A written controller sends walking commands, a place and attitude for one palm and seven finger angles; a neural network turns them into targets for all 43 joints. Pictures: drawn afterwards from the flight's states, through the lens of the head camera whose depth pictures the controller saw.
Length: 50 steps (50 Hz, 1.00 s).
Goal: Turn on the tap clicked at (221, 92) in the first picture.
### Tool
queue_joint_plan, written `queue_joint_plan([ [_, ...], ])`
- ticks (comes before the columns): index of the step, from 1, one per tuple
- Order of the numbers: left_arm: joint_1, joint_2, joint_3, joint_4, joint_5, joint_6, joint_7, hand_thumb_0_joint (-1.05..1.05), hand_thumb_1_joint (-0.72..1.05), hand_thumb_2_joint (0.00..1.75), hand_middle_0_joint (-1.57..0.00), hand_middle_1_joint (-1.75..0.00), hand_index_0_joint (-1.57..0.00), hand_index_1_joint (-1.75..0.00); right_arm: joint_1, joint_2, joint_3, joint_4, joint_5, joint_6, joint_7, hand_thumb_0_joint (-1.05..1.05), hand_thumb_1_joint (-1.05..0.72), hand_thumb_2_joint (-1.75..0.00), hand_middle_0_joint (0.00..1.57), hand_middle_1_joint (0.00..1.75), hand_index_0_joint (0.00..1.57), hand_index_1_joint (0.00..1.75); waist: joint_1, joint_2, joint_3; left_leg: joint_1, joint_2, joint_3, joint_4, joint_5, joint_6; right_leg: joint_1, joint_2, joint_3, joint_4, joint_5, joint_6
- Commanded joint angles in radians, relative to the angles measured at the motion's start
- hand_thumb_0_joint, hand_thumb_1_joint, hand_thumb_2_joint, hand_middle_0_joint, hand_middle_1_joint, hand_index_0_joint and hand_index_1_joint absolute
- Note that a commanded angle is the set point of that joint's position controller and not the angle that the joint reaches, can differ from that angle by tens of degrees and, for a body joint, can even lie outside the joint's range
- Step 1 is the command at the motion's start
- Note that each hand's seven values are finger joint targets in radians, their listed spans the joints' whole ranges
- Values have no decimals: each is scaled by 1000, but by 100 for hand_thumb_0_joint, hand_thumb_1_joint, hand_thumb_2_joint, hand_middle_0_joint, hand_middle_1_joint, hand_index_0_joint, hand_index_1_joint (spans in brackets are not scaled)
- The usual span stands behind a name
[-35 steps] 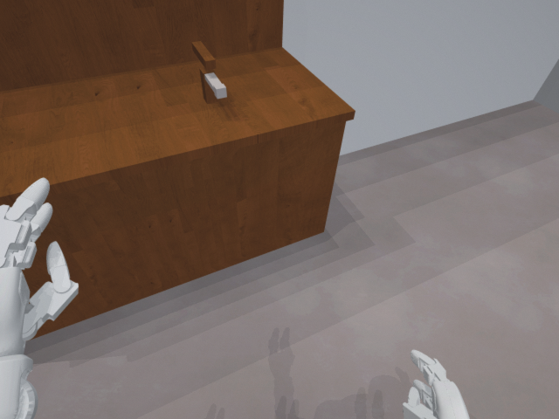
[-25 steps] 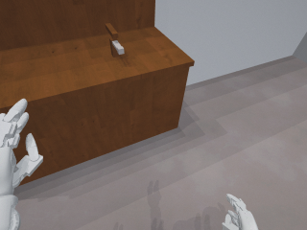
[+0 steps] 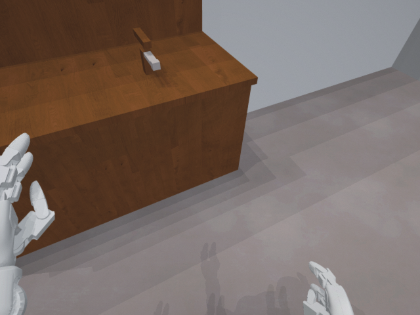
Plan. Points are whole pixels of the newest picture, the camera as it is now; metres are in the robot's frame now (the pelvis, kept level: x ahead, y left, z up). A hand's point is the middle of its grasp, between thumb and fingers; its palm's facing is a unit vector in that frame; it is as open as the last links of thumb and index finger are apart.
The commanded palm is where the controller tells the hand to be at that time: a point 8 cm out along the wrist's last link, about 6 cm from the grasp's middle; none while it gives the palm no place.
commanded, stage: walk to a spot facing it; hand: left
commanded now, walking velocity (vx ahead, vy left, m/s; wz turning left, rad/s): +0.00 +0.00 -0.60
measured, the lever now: (155, 65) +0.89 +0.28 +0.03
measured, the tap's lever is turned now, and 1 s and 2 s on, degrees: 0 0 0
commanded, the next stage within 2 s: turn to face it in 1.24 s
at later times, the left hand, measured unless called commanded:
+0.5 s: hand (148, 173) +0.29 +0.13 +0.16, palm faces +0.23 -0.90 -0.38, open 7.4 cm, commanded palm +0.24 +0.19 +0.18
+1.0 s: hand (221, 113) +0.43 +0.03 +0.18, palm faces -0.09 -0.92 -0.38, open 7.4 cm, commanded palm +0.41 +0.09 +0.18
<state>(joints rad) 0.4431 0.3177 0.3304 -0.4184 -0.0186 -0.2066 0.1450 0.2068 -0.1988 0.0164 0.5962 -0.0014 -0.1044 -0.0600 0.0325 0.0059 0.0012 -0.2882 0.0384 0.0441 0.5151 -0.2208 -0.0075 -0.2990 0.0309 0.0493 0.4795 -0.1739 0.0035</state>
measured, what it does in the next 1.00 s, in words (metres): walks ahead, turning right: left foot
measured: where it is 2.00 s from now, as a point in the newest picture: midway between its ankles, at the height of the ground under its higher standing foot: outside the picture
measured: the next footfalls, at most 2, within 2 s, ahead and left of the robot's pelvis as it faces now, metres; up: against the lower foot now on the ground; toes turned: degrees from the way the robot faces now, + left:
left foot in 0.82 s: +0.22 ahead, +0.06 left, +0.00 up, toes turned -19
right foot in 1.18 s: +0.16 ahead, -0.27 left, +0.00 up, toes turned -48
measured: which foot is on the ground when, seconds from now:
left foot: down 0.00-0.38, up 0.40-0.80, down 0.82-1.00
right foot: down 0.00-0.82, up 0.84-1.00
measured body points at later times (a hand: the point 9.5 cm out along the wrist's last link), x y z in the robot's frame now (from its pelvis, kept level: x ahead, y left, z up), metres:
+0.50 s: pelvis +0.03 -0.04 -0.02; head +0.03 -0.07 +0.43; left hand +0.27 +0.18 +0.18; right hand +0.12 -0.30 -0.12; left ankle +0.03 +0.11 -0.65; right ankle +0.04 -0.11 -0.74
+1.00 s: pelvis +0.12 -0.06 +0.00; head +0.13 -0.06 +0.45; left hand +0.43 +0.08 +0.20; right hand +0.15 -0.32 -0.09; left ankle +0.18 +0.08 -0.74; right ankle +0.08 -0.15 -0.66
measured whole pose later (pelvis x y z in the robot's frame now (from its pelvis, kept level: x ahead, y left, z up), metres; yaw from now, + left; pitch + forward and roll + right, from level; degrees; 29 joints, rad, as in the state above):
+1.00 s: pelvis +0.12 -0.06 +0.00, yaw -33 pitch +0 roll +1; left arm 0.40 0.35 0.36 -0.45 -0.01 -0.26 0.13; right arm 0.22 -0.15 0.03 0.58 -0.01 -0.10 -0.03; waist 0.02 -0.02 0.00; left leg -0.21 0.14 0.21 0.54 -0.31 -0.05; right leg -0.59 -0.04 -0.06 1.17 -0.39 0.02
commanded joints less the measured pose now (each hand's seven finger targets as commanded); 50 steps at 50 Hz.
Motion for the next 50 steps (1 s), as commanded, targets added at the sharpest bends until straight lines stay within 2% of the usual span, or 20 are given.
queue_joint_plan([
  [1,-128,156,86,-234,-3,-55,22,0,90,90,-20,-30,-20,-30,-94,-126,-57,-170,4,-43,-8,0,-90,-90,20,30,20,30,-12,52,-85,-38,105,-59,-101,-142,14,-17,-33,97,11,-55,-11],
  [7,-92,179,120,-278,-14,-63,25,0,90,90,-20,-30,-20,-30,-85,-120,-63,-182,-2,-26,-1,0,-90,-90,20,30,20,30,-20,1,-112,15,97,-38,9,-304,27,-159,-67,204,25,-231,-55],
  [9,-91,181,130,-291,-17,-74,25,0,90,90,-20,-30,-20,-30,-81,-124,-63,-180,-8,-30,-5,0,-90,-90,20,30,20,30,-24,58,-87,41,129,-82,-25,-407,47,-249,-42,199,66,-335,-60],
  [11,-85,182,144,-294,-19,-87,24,0,90,90,-20,-30,-20,-30,-79,-126,-60,-178,-8,-38,-15,0,-90,-90,20,30,20,30,-26,168,-74,62,238,-196,-128,-447,91,-287,27,96,234,-303,-32],
  [13,-73,171,133,-260,-17,-91,20,0,90,90,-20,-30,-20,-30,-50,-118,-58,-163,-5,-47,-17,0,-90,-90,20,30,20,30,-34,238,-82,70,362,-245,-179,-301,158,-260,8,-41,437,-338,4],
  [15,-112,166,112,-247,-15,-98,11,0,90,90,-20,-30,-20,-30,-41,-119,-55,-152,-7,-57,-10,0,-90,-90,20,30,20,30,-36,190,-78,87,370,-159,-97,-79,151,-213,-26,-72,376,-329,9],
  [17,-137,160,95,-200,-1,-98,7,0,90,90,-20,-30,-20,-30,-49,-127,-53,-145,-8,-63,2,0,-90,-90,20,30,20,30,-20,159,-53,-12,305,1,52,-38,80,-28,-15,-119,192,-253,-8],
  [18,-156,170,96,-177,7,-96,8,0,90,90,-20,-30,-20,-30,-47,-129,-56,-149,-3,-62,9,0,-90,-90,20,30,20,30,-4,29,-45,-129,210,75,278,-80,40,93,-37,-4,50,-170,-59],
  [19,-163,210,119,-158,11,-90,14,0,90,90,-20,-30,-20,-30,-69,-103,-59,-172,5,-61,15,0,-90,-90,20,30,20,30,2,-339,-47,-378,38,147,619,-306,-19,207,-257,467,-101,-66,-182],
  [20,-158,208,141,-129,-6,-78,22,0,90,90,-20,-30,-20,-30,-117,-129,-72,-187,3,-69,20,0,-90,-90,20,30,20,30,3,-329,-19,-463,10,-12,744,-370,-38,145,-328,712,-218,-121,-221],
  [21,-139,220,135,-166,-7,-95,22,0,90,90,-20,-30,-20,-30,-95,-113,-64,-166,-2,-66,23,0,-90,-90,20,30,20,30,-13,-204,36,-489,41,-82,813,-316,-45,127,-344,735,-238,-188,-247],
  [23,-71,231,154,-212,-6,-131,14,0,90,90,-20,-30,-20,-30,-54,-103,-45,-124,-9,-31,33,0,-90,-90,20,30,20,30,-26,-50,-17,-468,58,-92,830,-181,-58,159,-269,524,-184,-73,-235],
  [26,-60,247,180,-253,-9,-154,15,0,90,90,-20,-30,-20,-30,-74,-104,-51,-124,-5,-1,32,0,-90,-90,20,30,20,30,-30,-68,-121,-413,66,-64,705,-138,-64,205,-218,348,-143,125,-211],
  [35,-45,193,123,-174,-17,-124,24,0,90,90,-20,-30,-20,-30,-83,-102,-53,-156,11,-3,32,0,-90,-90,20,30,20,30,-9,-115,-114,-166,16,25,206,-123,-27,79,-175,393,-170,-105,-225],
  [38,-72,192,117,-189,-15,-115,24,0,90,90,-20,-30,-20,-30,-56,-112,-53,-162,10,-6,26,0,-90,-90,20,30,20,30,-24,-91,-115,72,28,46,-10,-73,-2,-28,-113,358,-80,-138,-168],
  [39,-97,184,109,-214,-15,-118,19,0,90,90,-20,-30,-20,-30,-43,-125,-59,-166,10,-8,19,0,-90,-90,20,30,20,30,-37,-43,-112,198,72,7,-87,-83,20,-119,-74,321,18,-138,-130],
  [41,-140,191,116,-292,-18,-135,7,0,90,90,-20,-30,-20,-30,-46,-159,-70,-183,6,-13,11,0,-90,-90,20,30,20,30,-38,264,-125,462,389,-400,-236,-61,163,-442,72,83,469,-375,-26],
  [43,-119,241,152,-249,-8,-140,-5,0,90,90,-20,-30,-20,-30,-59,-125,-54,-163,-12,-24,8,0,-90,-90,20,30,20,30,-33,244,-63,276,478,-434,-291,-203,234,-495,-39,19,789,-352,3],
  [46,-184,189,87,-306,8,-135,-11,0,90,90,-20,-30,-20,-30,-68,-118,-49,-146,-7,-38,13,0,-90,-90,20,30,20,30,-33,156,28,160,424,-178,-260,-44,193,-509,-123,-31,817,-251,25],
  [50,-148,202,121,-278,23,-119,-1,0,90,90,-20,-30,-20,-30,-46,-126,-54,-148,-8,-38,15,0,-90,-90,20,30,20,30,-30,237,0,88,351,102,-234,111,109,-286,-119,-172,511,-154,33],
])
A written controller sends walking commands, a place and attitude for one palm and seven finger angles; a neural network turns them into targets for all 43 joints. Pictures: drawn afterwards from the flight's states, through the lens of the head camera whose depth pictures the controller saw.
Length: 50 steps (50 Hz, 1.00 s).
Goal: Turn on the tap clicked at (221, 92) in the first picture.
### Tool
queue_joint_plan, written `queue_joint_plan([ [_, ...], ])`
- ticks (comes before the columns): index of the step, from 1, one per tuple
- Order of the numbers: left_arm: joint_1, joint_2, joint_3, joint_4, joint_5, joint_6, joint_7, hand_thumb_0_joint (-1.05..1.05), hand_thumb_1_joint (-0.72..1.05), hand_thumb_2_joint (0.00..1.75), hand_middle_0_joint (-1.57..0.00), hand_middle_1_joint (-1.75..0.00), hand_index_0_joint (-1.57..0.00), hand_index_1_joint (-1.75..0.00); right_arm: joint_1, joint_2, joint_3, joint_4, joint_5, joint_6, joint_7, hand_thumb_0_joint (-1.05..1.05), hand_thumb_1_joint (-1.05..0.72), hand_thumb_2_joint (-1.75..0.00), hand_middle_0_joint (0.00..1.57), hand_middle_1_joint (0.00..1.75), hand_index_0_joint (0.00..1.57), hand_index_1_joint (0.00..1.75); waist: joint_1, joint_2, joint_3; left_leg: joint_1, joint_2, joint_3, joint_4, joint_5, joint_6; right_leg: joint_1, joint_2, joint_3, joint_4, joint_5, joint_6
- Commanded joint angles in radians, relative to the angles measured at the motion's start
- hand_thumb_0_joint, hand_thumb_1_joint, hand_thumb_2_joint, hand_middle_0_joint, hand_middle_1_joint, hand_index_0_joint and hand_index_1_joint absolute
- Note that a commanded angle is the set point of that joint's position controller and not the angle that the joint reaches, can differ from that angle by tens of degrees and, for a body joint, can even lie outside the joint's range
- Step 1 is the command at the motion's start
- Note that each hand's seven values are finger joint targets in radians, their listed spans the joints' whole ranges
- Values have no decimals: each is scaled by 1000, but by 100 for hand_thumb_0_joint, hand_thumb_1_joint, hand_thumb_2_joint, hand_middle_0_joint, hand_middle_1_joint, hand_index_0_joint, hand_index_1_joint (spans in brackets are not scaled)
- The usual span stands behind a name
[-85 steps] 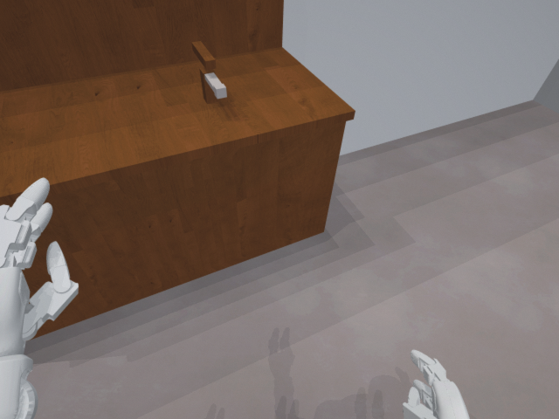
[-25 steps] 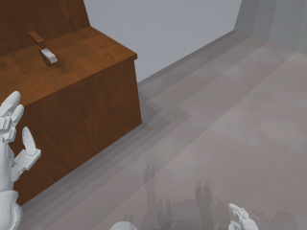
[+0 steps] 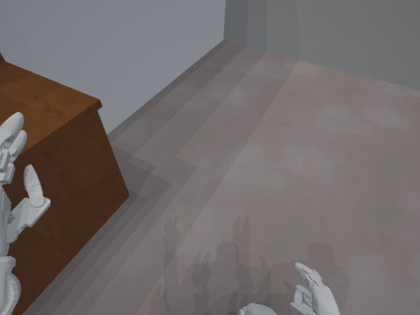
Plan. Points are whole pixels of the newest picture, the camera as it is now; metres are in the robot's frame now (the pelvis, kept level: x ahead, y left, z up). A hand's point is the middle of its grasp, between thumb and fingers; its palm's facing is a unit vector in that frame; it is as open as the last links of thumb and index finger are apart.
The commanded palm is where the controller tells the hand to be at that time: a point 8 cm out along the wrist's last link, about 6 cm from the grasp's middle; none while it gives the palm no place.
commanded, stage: walk to a spot facing it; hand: left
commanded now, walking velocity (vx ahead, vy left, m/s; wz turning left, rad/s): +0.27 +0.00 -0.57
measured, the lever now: out of the picture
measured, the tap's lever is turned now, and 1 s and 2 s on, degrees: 0 0 0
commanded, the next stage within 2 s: turn to face it in 0.24 s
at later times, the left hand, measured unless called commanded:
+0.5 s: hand (145, 127) +0.36 +0.14 +0.19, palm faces +0.25 -0.84 -0.48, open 7.4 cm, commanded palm +0.31 +0.20 +0.18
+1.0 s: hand (114, 157) +0.31 +0.19 +0.17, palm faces +0.52 -0.75 -0.41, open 7.4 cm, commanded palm +0.25 +0.22 +0.18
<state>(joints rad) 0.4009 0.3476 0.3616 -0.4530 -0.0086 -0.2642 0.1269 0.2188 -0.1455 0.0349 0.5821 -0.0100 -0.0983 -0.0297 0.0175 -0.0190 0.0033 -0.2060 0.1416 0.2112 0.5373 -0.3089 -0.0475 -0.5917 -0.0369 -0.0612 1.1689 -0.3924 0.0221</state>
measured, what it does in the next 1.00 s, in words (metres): walks ahead: right foot, then left foot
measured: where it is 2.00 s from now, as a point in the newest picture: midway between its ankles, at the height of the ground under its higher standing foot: outside the picture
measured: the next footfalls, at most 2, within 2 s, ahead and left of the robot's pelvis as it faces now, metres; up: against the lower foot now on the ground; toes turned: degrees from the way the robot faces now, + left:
right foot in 0.18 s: +0.16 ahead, -0.16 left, +0.00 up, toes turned -15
left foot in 0.50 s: +0.25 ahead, +0.05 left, +0.00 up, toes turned +1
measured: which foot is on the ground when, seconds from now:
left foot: down 0.00-0.18, up 0.20-0.48, down 0.50-0.82, up 0.84-1.00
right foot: up 0.00-0.16, down 0.18-1.00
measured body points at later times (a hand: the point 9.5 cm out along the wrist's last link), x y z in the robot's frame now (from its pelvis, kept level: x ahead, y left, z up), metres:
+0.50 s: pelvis +0.12 -0.05 -0.01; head +0.13 -0.05 +0.44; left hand +0.34 +0.19 +0.22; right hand +0.20 -0.35 -0.09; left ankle +0.21 +0.05 -0.73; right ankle +0.12 -0.15 -0.73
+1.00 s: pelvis +0.13 -0.08 +0.00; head +0.15 -0.08 +0.45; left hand +0.28 +0.22 +0.19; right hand +0.33 -0.28 -0.09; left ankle +0.13 +0.04 -0.69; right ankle +0.12 -0.19 -0.73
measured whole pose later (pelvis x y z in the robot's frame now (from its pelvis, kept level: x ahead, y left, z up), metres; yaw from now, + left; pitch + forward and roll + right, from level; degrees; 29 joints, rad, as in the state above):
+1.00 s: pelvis +0.13 -0.08 +0.00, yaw +9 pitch +0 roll +2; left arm 0.45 0.34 0.33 -0.51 -0.03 -0.15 0.15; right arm 0.19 -0.20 0.01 0.60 0.00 -0.05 -0.08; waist 0.01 -0.02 0.04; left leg -0.42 0.03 0.12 0.85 -0.46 -0.04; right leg -0.23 -0.13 -0.20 0.58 -0.34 0.00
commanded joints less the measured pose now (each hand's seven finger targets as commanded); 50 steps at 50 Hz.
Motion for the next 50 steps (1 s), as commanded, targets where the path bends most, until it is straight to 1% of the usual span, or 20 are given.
queue_joint_plan([
  [1,-100,163,89,-229,10,-61,16,0,90,90,-20,-30,-20,-30,-57,-176,-75,-139,-1,-48,-15,0,-90,-90,20,30,20,30,-23,283,5,-6,246,-36,-251,225,142,53,-42,-94,-248,73,16],
  [6,-55,188,120,-212,2,-49,14,0,90,90,-20,-30,-20,-30,-43,-166,-87,-145,11,-60,-6,0,-90,-90,20,30,20,30,2,227,-106,9,185,81,163,494,97,382,88,-226,-575,140,-14],
  [7,-44,212,134,-227,9,-41,19,0,90,90,-20,-30,-20,-30,-40,-158,-90,-142,22,-62,3,0,-90,-90,20,30,20,30,21,104,-163,-92,138,81,418,465,75,545,56,-138,-644,206,-51],
  [8,-46,250,167,-254,11,-43,24,0,90,90,-20,-30,-20,-30,-50,-132,-89,-150,26,-60,9,0,-90,-90,20,30,20,30,16,-169,-214,-348,25,55,720,33,44,723,-145,241,-667,540,-169],
  [9,-26,328,258,-292,-10,-57,39,0,90,90,-20,-30,-20,-30,-94,-124,-75,-168,18,-60,4,0,-90,-90,20,30,20,30,21,-247,-236,-558,-38,-90,896,-333,20,747,-338,587,-700,821,-276],
  [11,45,326,274,-348,-21,-54,41,0,90,90,-20,-30,-20,-30,-87,-144,-80,-138,17,-36,20,0,-90,-90,20,30,20,30,-1,-149,-246,-553,21,-230,899,-264,9,656,-368,599,-768,325,-285],
  [13,112,295,284,-385,-23,-65,44,0,90,90,-20,-30,-20,-30,-119,-140,-70,-109,16,-5,16,0,-90,-90,20,30,20,30,-17,-50,-216,-520,31,-229,853,-143,-4,549,-306,395,-771,353,-256],
  [15,142,270,278,-378,-25,-58,49,0,90,90,-20,-30,-20,-30,-127,-135,-68,-104,18,15,1,0,-90,-90,20,30,20,30,-37,-78,-223,-425,34,-209,679,-106,-3,463,-260,235,-767,387,-218],
  [23,122,195,176,-243,-32,-11,68,0,90,90,-20,-30,-20,-30,-66,-160,-89,-117,13,1,-45,0,-90,-90,20,30,20,30,-36,-64,-111,-39,-76,-83,7,110,45,325,-191,70,-743,129,-107],
  [24,86,196,163,-247,-30,-13,65,0,90,90,-20,-30,-20,-30,-58,-172,-95,-123,14,0,-51,0,-90,-90,20,30,20,30,-38,-14,-85,-8,-53,-128,-48,113,61,298,-173,58,-703,80,-80],
  [26,43,198,145,-283,-24,-16,58,0,90,90,-20,-30,-20,-30,-75,-199,-98,-145,18,-8,-52,0,-90,-90,20,30,20,30,-5,211,-58,-18,121,-405,-136,290,150,244,-45,-17,-525,2,-8],
  [27,71,177,125,-231,-30,-19,46,0,90,90,-20,-30,-20,-30,-50,-186,-85,-127,12,-13,-48,0,-90,-90,20,30,20,30,-24,327,-55,-37,184,-538,-200,319,192,215,-8,-22,-412,-138,4],
  [28,38,181,113,-258,-20,-23,40,0,90,90,-20,-30,-20,-30,-55,-186,-84,-122,-3,-19,-43,0,-90,-90,20,30,20,30,-24,354,-41,-88,214,-600,-241,294,222,218,-6,8,-341,-194,5],
  [32,-2,184,94,-374,-18,-23,39,0,90,90,-20,-30,-20,-30,-52,-187,-89,-117,0,-51,-26,0,-90,-90,20,30,20,30,-23,309,-112,-18,132,-470,-131,444,185,271,13,-2,-467,-93,19],
  [38,68,190,138,-319,-48,26,36,0,90,90,-20,-30,-20,-30,-60,-173,-79,-128,11,-36,-21,0,-90,-90,20,30,20,30,-17,197,-162,-73,81,-426,-58,416,139,420,-1,11,-718,87,16],
  [39,47,178,123,-295,-47,39,35,0,90,90,-20,-30,-20,-30,-60,-164,-77,-129,18,-26,-22,0,-90,-90,20,30,20,30,-21,92,-153,-146,27,-345,8,277,96,459,-74,63,-754,165,-11],
  [41,20,188,113,-244,-64,70,41,0,90,90,-20,-30,-20,-30,-72,-142,-79,-140,31,-13,-28,0,-90,-90,20,30,20,30,-18,-224,-77,-309,-130,-168,352,-93,8,424,-361,320,-849,327,-147],
  [43,0,193,106,-210,-48,70,46,0,90,90,-20,-30,-20,-30,-97,-129,-61,-125,16,-9,-36,0,-90,-90,20,30,20,30,-16,-158,-40,-353,-99,-197,582,-181,-2,386,-387,223,-822,533,-173],
  [46,-38,197,101,-218,-20,55,47,0,90,90,-20,-30,-20,-30,-139,-110,-41,-138,8,-1,-60,0,-90,-90,20,30,20,30,-7,-169,-47,-275,-83,-122,384,-183,2,428,-324,23,-746,752,-121],
  [50,10,190,107,-287,-14,50,66,0,90,90,-20,-30,-20,-30,-128,-109,-50,-162,-2,4,-72,0,-90,-90,20,30,20,30,3,-155,-120,-181,-133,-32,113,-103,14,511,-304,-45,-646,823,-100],
])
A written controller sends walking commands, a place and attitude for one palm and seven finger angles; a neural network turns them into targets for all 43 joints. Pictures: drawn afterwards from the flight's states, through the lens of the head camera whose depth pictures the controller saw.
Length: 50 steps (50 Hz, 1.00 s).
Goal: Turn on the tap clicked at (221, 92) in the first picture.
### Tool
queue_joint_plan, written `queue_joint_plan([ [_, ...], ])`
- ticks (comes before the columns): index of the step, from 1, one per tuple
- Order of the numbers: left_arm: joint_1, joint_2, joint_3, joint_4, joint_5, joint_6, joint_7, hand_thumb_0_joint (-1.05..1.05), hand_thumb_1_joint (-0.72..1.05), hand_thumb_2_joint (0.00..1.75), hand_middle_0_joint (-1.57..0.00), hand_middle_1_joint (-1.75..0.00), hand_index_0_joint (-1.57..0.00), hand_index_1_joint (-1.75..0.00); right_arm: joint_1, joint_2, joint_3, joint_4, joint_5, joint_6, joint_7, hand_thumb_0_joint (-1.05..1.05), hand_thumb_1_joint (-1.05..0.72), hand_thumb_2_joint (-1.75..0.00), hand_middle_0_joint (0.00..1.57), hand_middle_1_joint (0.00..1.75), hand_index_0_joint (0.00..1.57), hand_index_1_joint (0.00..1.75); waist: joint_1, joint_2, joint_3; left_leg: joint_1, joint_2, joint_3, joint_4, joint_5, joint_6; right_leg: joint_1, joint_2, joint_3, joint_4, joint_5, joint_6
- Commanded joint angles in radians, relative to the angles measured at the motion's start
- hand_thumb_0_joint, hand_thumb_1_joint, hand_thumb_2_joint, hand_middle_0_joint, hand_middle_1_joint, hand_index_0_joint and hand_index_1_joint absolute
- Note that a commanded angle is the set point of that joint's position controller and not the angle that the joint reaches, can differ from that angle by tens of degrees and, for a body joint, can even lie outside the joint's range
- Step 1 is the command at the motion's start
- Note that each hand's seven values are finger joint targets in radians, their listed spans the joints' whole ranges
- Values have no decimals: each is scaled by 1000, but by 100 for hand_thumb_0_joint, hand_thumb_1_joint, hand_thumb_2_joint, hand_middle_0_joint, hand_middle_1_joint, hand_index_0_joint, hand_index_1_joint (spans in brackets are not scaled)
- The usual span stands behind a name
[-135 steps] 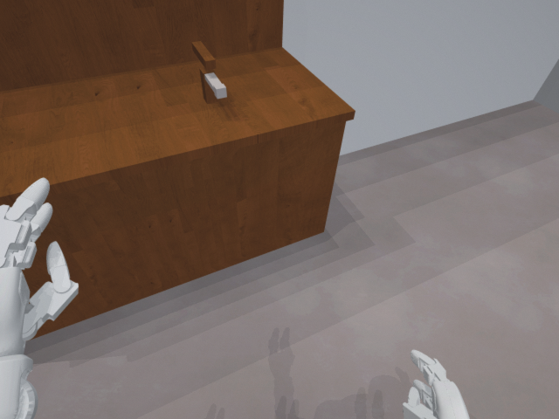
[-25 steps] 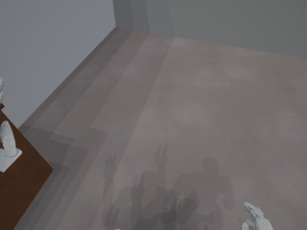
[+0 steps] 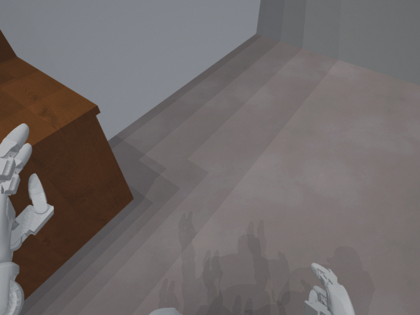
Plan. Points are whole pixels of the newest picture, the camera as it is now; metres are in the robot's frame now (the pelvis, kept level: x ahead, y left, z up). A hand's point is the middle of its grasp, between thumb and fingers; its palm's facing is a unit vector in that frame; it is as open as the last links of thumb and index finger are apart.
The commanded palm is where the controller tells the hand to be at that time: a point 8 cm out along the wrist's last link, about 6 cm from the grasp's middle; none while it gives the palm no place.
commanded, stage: turn to face it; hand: left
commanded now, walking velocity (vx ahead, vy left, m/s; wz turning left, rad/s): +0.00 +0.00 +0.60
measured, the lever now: out of the picture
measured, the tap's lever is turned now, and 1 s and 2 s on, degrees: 0 0 0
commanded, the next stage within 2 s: take the last steps up to it in 0.84 s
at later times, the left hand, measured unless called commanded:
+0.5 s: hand out of the picture +0.09 +0.25 +0.17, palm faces +0.63 -0.65 -0.42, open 7.4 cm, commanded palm +0.03 +0.28 +0.18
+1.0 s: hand out of the picture -0.04 +0.26 +0.18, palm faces +0.75 -0.53 -0.39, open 7.4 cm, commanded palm -0.11 +0.27 +0.18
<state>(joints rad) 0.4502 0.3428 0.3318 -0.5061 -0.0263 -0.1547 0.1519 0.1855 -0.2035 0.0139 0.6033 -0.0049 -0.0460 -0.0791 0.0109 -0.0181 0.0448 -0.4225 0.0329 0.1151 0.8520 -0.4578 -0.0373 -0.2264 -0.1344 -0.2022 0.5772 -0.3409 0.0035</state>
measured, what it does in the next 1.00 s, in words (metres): walks backwards, turning left: left foot, then right foot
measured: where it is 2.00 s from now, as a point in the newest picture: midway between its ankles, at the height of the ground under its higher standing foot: outside the picture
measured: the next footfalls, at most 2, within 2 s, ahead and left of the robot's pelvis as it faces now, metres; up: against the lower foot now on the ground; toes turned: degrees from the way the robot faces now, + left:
left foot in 0.08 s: +0.03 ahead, +0.13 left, +0.00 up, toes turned +11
right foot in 0.42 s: +0.03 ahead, -0.12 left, +0.00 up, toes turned +9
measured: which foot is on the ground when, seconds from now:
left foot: up 0.00-0.06, down 0.08-0.42, up 0.44-0.76, down 0.78-1.00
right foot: down 0.00-0.08, up 0.10-0.40, down 0.42-0.78, up 0.80-1.00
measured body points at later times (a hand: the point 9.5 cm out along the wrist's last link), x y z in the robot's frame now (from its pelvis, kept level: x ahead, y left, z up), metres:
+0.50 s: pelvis -0.05 -0.04 +0.00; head -0.02 -0.06 +0.45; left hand +0.05 +0.28 +0.19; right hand +0.17 -0.20 -0.11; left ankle -0.05 +0.10 -0.69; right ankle -0.01 -0.13 -0.73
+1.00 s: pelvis -0.11 -0.05 +0.00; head -0.10 -0.03 +0.45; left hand -0.09 +0.29 +0.20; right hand +0.14 -0.14 -0.08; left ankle -0.16 +0.06 -0.73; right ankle -0.03 -0.14 -0.70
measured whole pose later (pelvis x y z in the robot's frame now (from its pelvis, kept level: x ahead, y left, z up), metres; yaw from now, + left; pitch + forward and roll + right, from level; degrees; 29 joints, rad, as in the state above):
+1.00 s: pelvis -0.11 -0.05 +0.00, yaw +30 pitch +0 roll -2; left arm 0.49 0.37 0.35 -0.57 -0.04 -0.19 0.15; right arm 0.22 -0.14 0.03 0.59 0.00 -0.12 -0.02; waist 0.00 0.01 0.04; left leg -0.26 0.04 -0.02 0.54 -0.27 -0.01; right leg -0.40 -0.02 -0.09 0.82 -0.41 0.07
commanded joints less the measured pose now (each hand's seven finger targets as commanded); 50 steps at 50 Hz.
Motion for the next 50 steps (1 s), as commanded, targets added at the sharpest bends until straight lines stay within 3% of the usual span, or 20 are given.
queue_joint_plan([
  [1,-22,188,135,-262,0,-61,45,0,90,90,-20,-30,-20,-30,-68,-50,-32,-187,-6,-45,-23,0,-90,-90,20,30,20,30,-7,-132,-202,110,-46,75,-305,119,7,141,-187,65,20,770,-53],
  [2,-26,189,133,-296,-7,-62,49,0,90,90,-20,-30,-20,-30,-42,-58,-43,-189,-2,-40,-25,0,-90,-90,20,30,20,30,-40,-77,-247,241,-49,69,-413,252,19,93,-166,41,162,745,-9],
  [3,-26,200,132,-342,-19,-72,51,0,90,90,-20,-30,-20,-30,-40,-82,-55,-201,1,-42,-25,0,-90,-90,20,30,20,30,-53,88,-273,407,90,-94,-441,569,85,-90,-86,27,363,434,48],
  [4,-20,207,137,-389,-34,-92,47,0,90,90,-20,-30,-20,-30,-48,-123,-67,-216,3,-55,-13,0,-90,-90,20,30,20,30,-23,355,-268,482,359,-469,-457,1104,238,-307,44,72,550,-219,97],
  [5,0,224,157,-319,-6,-106,29,0,90,90,-20,-30,-20,-30,-10,-107,-67,-178,4,-72,5,0,-90,-90,20,30,20,30,-24,288,-217,476,392,-551,-445,1141,280,-383,55,157,622,-337,78],
  [7,-2,246,182,-372,3,-105,18,0,90,90,-20,-30,-20,-30,-42,-125,-82,-162,12,-86,22,0,-90,-90,20,30,20,30,-28,223,-205,415,343,-479,-429,927,280,-423,28,207,604,-256,86],
  [10,54,215,184,-393,-17,-96,17,0,90,90,-20,-30,-20,-30,-39,-124,-83,-157,19,-106,34,0,-90,-90,20,30,20,30,-16,283,-195,251,215,-288,-457,709,190,-230,65,146,397,-100,90],
  [19,-16,155,124,-169,-32,-41,-2,0,90,90,-20,-30,-20,-30,-54,-117,-58,-143,24,-104,12,0,-90,-90,20,30,20,30,8,166,-124,27,154,-325,-433,283,137,98,123,121,-135,26,74],
  [20,-73,178,121,-183,-18,-38,2,0,90,90,-20,-30,-20,-30,-56,-102,-51,-151,27,-95,9,0,-90,-90,20,30,20,30,4,61,-119,-27,88,-256,-315,139,93,118,11,222,-254,60,26],
  [21,-97,239,145,-170,-7,-27,15,0,90,90,-20,-30,-20,-30,-65,-70,-43,-160,23,-85,8,0,-90,-90,20,30,20,30,-2,-210,-113,-151,-38,-116,-45,-30,22,126,-239,511,-348,68,-72],
  [22,-121,227,143,-141,-31,-11,26,0,90,90,-20,-30,-20,-30,-51,-102,-60,-147,18,-94,3,0,-90,-90,20,30,20,30,15,-264,-120,-127,-54,-126,224,-60,0,16,-321,565,-371,62,-110],
  [24,-97,198,110,-137,-17,-15,19,0,90,90,-20,-30,-20,-30,-81,-83,-48,-133,4,-80,3,0,-90,-90,20,30,20,30,-7,-170,-78,-138,-26,-133,432,32,-23,-44,-258,397,-337,100,-108],
  [27,-100,217,128,-180,-8,-40,18,0,90,90,-20,-30,-20,-30,-127,-80,-40,-142,6,-70,-22,0,-90,-90,20,30,20,30,-2,-114,-68,-109,6,-96,334,40,-32,-8,-208,203,-299,295,-102],
  [33,-10,202,155,-241,-10,-63,50,0,90,90,-20,-30,-20,-30,-75,-77,-49,-182,-14,-65,-27,0,-90,-90,20,30,20,30,27,-153,-172,26,3,-15,-104,-20,8,121,-230,200,-203,460,-134],
  [36,-15,170,132,-258,-18,-65,54,0,90,90,-20,-30,-20,-30,-23,-83,-52,-182,-13,-55,-16,0,-90,-90,20,30,20,30,-20,-93,-219,175,-34,11,-378,146,16,104,-180,144,-64,455,-67],
  [37,-28,174,128,-270,-23,-71,52,0,90,90,-20,-30,-20,-30,-10,-98,-62,-185,-9,-53,-15,0,-90,-90,20,30,20,30,-35,-32,-228,260,4,-23,-449,273,31,56,-134,109,54,421,-21],
  [39,-56,186,118,-320,-35,-97,39,0,90,90,-20,-30,-20,-30,-29,-148,-73,-210,5,-72,-2,0,-90,-90,20,30,20,30,-12,333,-186,383,348,-434,-485,950,197,-279,57,90,352,-212,69],
  [40,-11,199,140,-246,-15,-107,24,0,90,90,-20,-30,-20,-30,13,-123,-67,-175,-4,-87,5,0,-90,-90,20,30,20,30,-22,336,-167,397,384,-518,-482,1035,247,-386,67,143,494,-315,67],
  [44,-17,162,100,-301,-7,-113,11,0,90,90,-20,-30,-20,-30,-26,-127,-76,-145,13,-118,40,0,-90,-90,20,30,20,30,-19,269,-134,292,219,-263,-436,835,189,-286,85,138,387,-88,66],
  [50,-41,180,116,-223,-24,-81,11,0,90,90,-20,-30,-20,-30,-41,-123,-53,-123,8,-113,31,0,-90,-90,20,30,20,30,-14,252,-134,166,201,-261,-472,430,175,-47,146,90,108,-58,65],
])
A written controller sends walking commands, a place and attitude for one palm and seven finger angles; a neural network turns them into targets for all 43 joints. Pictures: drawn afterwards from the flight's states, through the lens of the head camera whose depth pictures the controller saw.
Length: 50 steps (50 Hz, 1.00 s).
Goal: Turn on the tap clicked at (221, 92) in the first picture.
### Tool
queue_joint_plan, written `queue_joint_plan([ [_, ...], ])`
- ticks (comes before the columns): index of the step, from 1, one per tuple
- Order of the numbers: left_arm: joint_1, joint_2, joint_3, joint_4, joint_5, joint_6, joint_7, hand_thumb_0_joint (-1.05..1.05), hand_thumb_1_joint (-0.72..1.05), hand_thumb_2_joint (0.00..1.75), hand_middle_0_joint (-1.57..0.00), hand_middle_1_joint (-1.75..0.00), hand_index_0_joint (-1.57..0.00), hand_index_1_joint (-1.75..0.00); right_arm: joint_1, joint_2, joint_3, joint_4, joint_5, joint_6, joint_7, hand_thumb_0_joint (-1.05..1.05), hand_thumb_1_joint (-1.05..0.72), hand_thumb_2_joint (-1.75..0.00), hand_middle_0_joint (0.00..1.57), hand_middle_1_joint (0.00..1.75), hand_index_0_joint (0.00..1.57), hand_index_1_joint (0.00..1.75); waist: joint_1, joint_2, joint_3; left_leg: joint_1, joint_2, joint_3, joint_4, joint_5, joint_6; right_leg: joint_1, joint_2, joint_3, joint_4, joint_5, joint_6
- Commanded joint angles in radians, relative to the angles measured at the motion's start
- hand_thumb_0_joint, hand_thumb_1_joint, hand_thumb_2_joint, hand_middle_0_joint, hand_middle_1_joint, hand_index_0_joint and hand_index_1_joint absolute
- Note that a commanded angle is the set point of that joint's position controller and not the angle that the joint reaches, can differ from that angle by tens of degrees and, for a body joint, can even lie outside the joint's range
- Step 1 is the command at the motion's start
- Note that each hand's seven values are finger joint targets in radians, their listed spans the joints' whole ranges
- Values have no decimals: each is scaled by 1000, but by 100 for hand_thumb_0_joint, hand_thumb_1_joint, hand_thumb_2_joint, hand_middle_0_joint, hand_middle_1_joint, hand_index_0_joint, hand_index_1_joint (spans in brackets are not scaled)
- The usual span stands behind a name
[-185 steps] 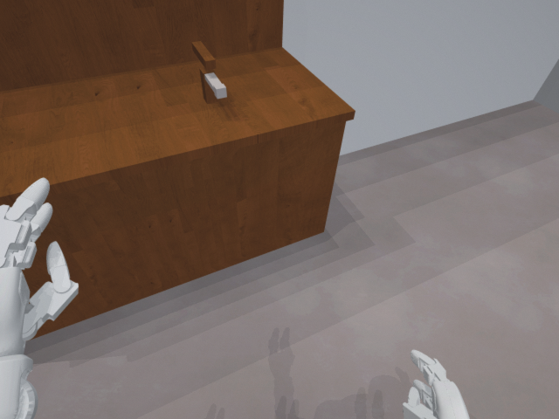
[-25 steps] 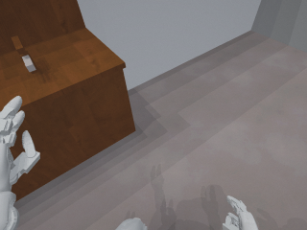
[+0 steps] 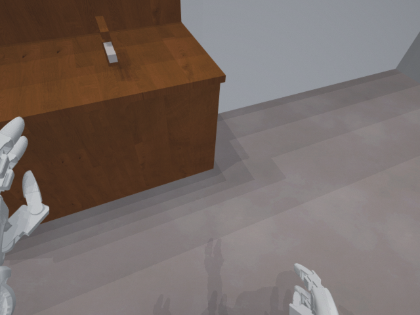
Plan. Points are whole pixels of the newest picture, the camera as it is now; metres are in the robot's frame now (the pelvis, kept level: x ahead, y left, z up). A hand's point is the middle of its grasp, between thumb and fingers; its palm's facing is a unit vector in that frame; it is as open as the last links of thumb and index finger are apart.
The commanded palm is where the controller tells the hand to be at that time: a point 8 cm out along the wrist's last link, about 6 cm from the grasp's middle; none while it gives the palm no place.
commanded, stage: take the last steps up to it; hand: left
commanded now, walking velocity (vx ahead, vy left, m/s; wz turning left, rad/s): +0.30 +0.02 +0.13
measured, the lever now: (112, 57) +0.87 +0.39 +0.02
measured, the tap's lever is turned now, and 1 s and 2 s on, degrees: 0 0 0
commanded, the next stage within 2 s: none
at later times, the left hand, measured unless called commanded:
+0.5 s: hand (11, 222) +0.19 +0.27 +0.18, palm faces +0.50 -0.80 -0.34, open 7.4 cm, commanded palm +0.13 +0.30 +0.18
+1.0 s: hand (81, 170) +0.28 +0.22 +0.17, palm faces +0.43 -0.81 -0.41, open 7.4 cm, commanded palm +0.22 +0.26 +0.18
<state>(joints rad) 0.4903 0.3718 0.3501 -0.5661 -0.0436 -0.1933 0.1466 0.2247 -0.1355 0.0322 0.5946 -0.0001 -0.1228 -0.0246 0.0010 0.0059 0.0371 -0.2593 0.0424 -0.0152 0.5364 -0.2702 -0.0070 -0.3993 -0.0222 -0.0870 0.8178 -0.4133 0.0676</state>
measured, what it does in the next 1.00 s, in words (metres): steps on the spot: right foot, then left foot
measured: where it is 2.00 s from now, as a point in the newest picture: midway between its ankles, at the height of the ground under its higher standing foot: (219, 291)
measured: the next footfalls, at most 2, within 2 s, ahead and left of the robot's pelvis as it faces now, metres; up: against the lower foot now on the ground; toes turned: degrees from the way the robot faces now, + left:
right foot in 0.08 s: +0.04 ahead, -0.11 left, +0.00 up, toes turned -5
left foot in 0.44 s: +0.03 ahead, +0.13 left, +0.00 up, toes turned +12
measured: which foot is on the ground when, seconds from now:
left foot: down 0.00-0.10, up 0.12-0.42, down 0.44-0.80, up 0.82-1.00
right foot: up 0.00-0.06, down 0.08-0.44, up 0.46-0.76, down 0.78-1.00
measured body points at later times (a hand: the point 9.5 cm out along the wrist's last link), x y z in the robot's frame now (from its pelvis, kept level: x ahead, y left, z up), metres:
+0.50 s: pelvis -0.01 +0.01 -0.01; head -0.01 +0.02 +0.44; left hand +0.16 +0.31 +0.19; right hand +0.17 -0.25 -0.08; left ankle -0.01 +0.12 -0.74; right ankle +0.00 -0.10 -0.71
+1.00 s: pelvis +0.08 -0.03 +0.00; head +0.11 -0.02 +0.45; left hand +0.25 +0.26 +0.19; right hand +0.25 -0.26 -0.10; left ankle +0.08 +0.10 -0.70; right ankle +0.10 -0.12 -0.74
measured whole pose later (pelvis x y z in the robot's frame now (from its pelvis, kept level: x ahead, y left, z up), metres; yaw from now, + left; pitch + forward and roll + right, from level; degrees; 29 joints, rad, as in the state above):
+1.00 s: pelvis +0.08 -0.03 +0.00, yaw +4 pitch +0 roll +1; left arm 0.47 0.35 0.35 -0.54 -0.02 -0.22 0.15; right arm 0.19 -0.22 -0.01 0.65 0.00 -0.06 -0.06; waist -0.01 -0.02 0.06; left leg -0.44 0.09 0.11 0.89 -0.40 -0.01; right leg -0.28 -0.06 -0.17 0.54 -0.26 -0.04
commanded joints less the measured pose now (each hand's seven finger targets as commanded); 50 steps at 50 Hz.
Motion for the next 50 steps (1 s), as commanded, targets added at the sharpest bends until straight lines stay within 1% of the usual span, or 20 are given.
queue_joint_plan([
  [1,-104,140,90,-151,-4,-40,17,0,90,90,-20,-30,-20,-30,-92,-186,-68,-112,2,-30,-25,0,-90,-90,20,30,20,30,3,209,-121,-37,187,-138,-148,105,139,185,38,-33,-217,8,-2],
  [3,-149,153,92,-100,12,-34,21,0,90,90,-20,-30,-20,-30,-102,-176,-60,-103,0,-15,-31,0,-90,-90,20,30,20,30,6,118,-115,-154,138,-103,-67,-125,102,326,-9,8,-409,60,-33],
  [5,-197,187,91,-70,19,-17,27,0,90,90,-20,-30,-20,-30,-112,-151,-59,-117,2,-1,-35,0,-90,-90,20,30,20,30,11,-287,-86,-381,-58,60,410,-324,9,319,-371,557,-631,-209,-214],
  [6,-224,180,76,-70,8,-24,25,0,90,90,-20,-30,-20,-30,-131,-187,-80,-111,-2,-8,-34,0,-90,-90,20,30,20,30,14,-295,-48,-381,-36,-10,587,-254,-4,223,-415,624,-688,-287,-234],
  [8,-144,169,89,-44,12,-46,17,0,90,90,-20,-30,-20,-30,-132,-162,-57,-84,-8,7,-38,0,-90,-90,20,30,20,30,2,-133,-21,-375,7,-7,669,-103,-25,180,-335,398,-634,-86,-222],
  [10,-145,174,95,-68,17,-59,13,0,90,90,-20,-30,-20,-30,-142,-154,-52,-87,0,22,-47,0,-90,-90,20,30,20,30,-3,-119,-57,-317,20,32,584,-77,-26,174,-290,216,-603,47,-191],
  [16,-107,176,112,-130,15,-70,40,0,90,90,-20,-30,-20,-30,-121,-153,-68,-133,-6,-3,-65,0,-90,-90,20,30,20,30,23,-152,-117,-152,8,148,172,-106,5,224,-283,192,-589,0,-227],
  [19,-127,153,98,-142,14,-65,57,0,90,90,-20,-30,-20,-30,-83,-161,-73,-134,-12,-8,-73,0,-90,-90,20,30,20,30,4,-90,-146,28,-26,195,-48,-45,8,208,-217,145,-497,-47,-188],
  [20,-135,138,78,-147,11,-66,55,0,90,90,-20,-30,-20,-30,-71,-171,-80,-140,-4,-10,-80,0,-90,-90,20,30,20,30,-7,-36,-142,112,-3,169,-121,-50,17,170,-183,117,-406,-36,-156],
  [21,-165,132,70,-174,9,-74,53,0,90,90,-20,-30,-20,-30,-65,-198,-89,-149,-1,-10,-83,0,-90,-90,20,30,20,30,-19,109,-132,201,98,10,-199,-74,65,55,-107,78,-216,-35,-112],
  [22,-183,130,70,-184,15,-83,55,0,90,90,-20,-30,-20,-30,-71,-220,-91,-157,5,-8,-76,0,-90,-90,20,30,20,30,-15,321,-114,301,296,-278,-248,35,152,-154,0,-23,16,-109,-60],
  [23,-193,161,80,-134,28,-96,48,0,90,90,-20,-30,-20,-30,-77,-194,-80,-143,4,-14,-68,0,-90,-90,20,30,20,30,-18,295,-91,228,389,-420,-330,-36,221,-221,-7,23,202,-188,-64],
  [24,-172,181,105,-111,31,-95,41,0,90,90,-20,-30,-20,-30,-84,-184,-78,-127,-1,-22,-65,0,-90,-90,20,30,20,30,-24,270,-59,185,399,-432,-332,-70,253,-269,-46,73,280,-129,-62],
  [29,-90,125,71,-168,31,-88,19,0,90,90,-20,-30,-20,-30,-69,-184,-83,-108,5,-44,-40,0,-90,-90,20,30,20,30,-6,209,-75,121,269,-77,-264,178,177,-181,-59,0,153,58,-38],
  [37,-150,144,90,-62,27,-59,20,0,90,90,-20,-30,-20,-30,-98,-171,-62,-110,-1,-26,-52,0,-90,-90,20,30,20,30,0,153,-81,-57,217,66,-87,-24,94,250,19,-120,-310,123,-43],
  [38,-150,163,103,-50,29,-55,23,0,90,90,-20,-30,-20,-30,-102,-164,-62,-106,1,-19,-51,0,-90,-90,20,30,20,30,9,63,-103,-132,179,103,82,-51,77,348,-26,-44,-361,106,-74],
  [40,-149,203,130,-55,29,-50,28,0,90,90,-20,-30,-20,-30,-117,-139,-59,-131,8,-17,-40,0,-90,-90,20,30,20,30,26,-302,-137,-425,-16,126,605,-317,12,436,-382,577,-556,67,-267],
  [41,-195,201,125,-108,12,-64,21,0,90,90,-20,-30,-20,-30,-130,-162,-72,-121,3,-22,-34,0,-90,-90,20,30,20,30,25,-258,-122,-398,19,21,689,-284,1,335,-397,607,-616,-108,-273],
  [46,-118,194,153,-190,18,-86,27,0,90,90,-20,-30,-20,-30,-151,-141,-50,-110,1,15,-39,0,-90,-90,20,30,20,30,-3,-130,-120,-215,83,70,435,-143,-11,162,-306,185,-557,76,-233],
  [50,-53,171,154,-197,10,-77,50,0,90,90,-20,-30,-20,-30,-124,-140,-61,-134,-7,7,-54,0,-90,-90,20,30,20,30,10,-96,-157,-62,17,178,103,-62,-2,206,-257,139,-493,93,-220],
])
